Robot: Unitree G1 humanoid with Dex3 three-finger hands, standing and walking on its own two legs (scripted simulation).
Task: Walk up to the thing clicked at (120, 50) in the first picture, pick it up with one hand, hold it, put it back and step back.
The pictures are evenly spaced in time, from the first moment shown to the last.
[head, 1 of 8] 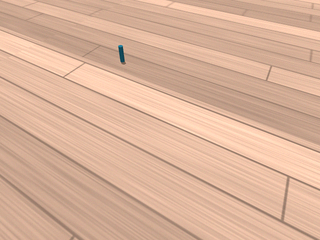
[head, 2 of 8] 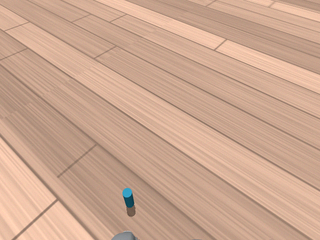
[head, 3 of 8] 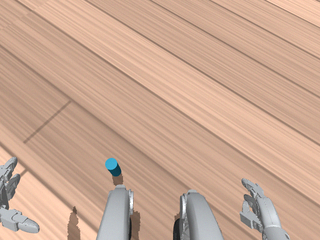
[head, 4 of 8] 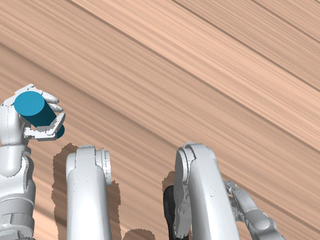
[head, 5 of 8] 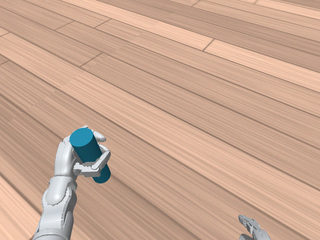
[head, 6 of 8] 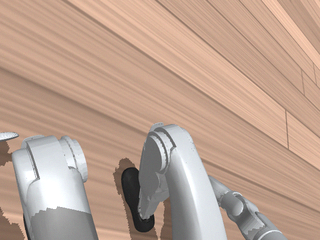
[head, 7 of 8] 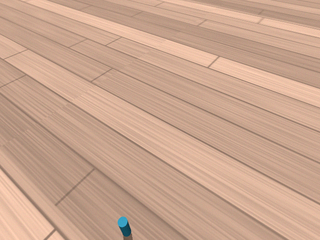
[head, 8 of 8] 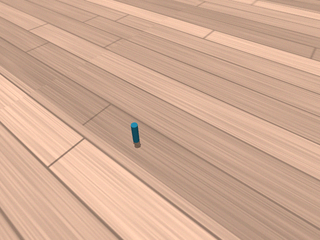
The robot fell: no
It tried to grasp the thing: yes
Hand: left
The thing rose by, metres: 0.68
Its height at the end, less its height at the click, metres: +0.00
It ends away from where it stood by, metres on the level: 0.02
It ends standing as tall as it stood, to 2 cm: yes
